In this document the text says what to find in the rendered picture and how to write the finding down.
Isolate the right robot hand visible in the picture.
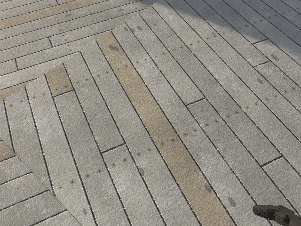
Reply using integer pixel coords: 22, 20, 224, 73
252, 204, 301, 226

